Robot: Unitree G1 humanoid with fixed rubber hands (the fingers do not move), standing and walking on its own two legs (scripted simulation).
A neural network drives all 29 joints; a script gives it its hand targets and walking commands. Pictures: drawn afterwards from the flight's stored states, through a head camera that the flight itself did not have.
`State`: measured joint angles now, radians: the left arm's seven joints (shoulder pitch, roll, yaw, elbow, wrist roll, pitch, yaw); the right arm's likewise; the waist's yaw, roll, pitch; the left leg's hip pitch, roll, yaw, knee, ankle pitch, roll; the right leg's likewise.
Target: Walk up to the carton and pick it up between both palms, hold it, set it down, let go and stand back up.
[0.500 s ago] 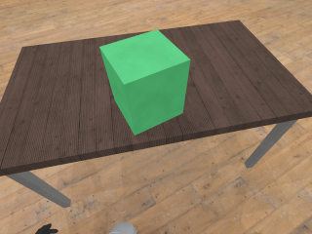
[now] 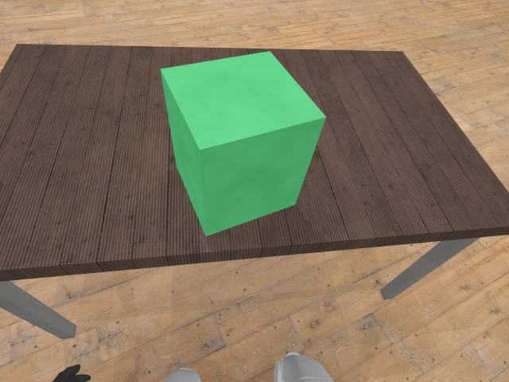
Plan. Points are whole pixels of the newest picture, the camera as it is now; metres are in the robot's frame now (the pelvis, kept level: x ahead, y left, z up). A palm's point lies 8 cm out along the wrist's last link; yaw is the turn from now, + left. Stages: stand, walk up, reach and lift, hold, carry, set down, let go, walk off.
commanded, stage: walk up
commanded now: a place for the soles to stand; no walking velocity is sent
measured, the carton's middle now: (237, 146) +0.53 +0.05 +0.02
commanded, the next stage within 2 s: none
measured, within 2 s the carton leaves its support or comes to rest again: neither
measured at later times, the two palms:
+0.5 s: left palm out of the picture +0.08 +0.27 -0.08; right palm out of the picture +0.06 -0.36 -0.09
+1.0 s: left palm out of the picture +0.05 +0.26 -0.09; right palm out of the picture +0.06 -0.37 -0.10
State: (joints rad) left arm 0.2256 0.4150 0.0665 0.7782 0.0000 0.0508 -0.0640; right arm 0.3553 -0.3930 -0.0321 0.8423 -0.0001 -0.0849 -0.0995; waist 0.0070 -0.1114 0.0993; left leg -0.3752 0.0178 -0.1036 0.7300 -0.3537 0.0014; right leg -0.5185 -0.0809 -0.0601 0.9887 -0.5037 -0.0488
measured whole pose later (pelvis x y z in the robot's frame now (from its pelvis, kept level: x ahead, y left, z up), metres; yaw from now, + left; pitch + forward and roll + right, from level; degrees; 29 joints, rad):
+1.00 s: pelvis +0.00 -0.06 +0.00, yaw +6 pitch -3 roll +2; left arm 0.22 0.39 0.07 0.81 0.00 0.01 -0.03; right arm 0.35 -0.39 -0.02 0.85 0.00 -0.04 -0.05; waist 0.01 -0.03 0.10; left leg -0.44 -0.04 -0.13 0.92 -0.43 0.00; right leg -0.36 -0.05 -0.10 0.79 -0.39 -0.05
